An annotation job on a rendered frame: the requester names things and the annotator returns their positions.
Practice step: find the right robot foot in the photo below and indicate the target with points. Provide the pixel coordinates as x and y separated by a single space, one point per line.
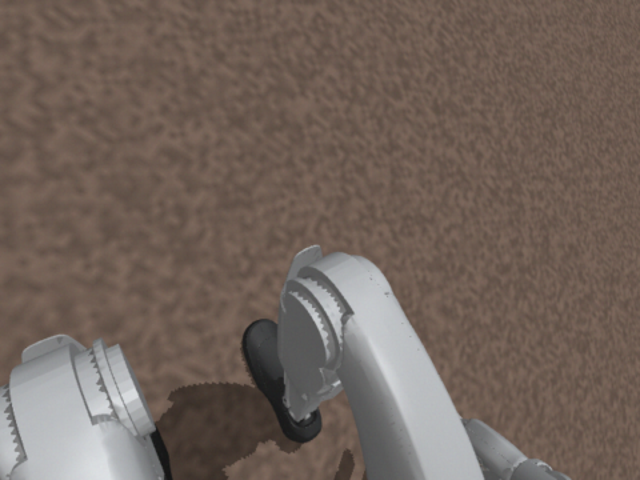
260 350

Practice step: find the right robot arm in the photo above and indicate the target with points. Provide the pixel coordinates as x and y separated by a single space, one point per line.
535 469

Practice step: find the left robot foot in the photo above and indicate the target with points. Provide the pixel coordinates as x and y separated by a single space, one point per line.
162 453

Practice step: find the right robot hand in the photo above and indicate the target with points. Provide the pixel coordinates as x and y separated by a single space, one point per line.
495 453

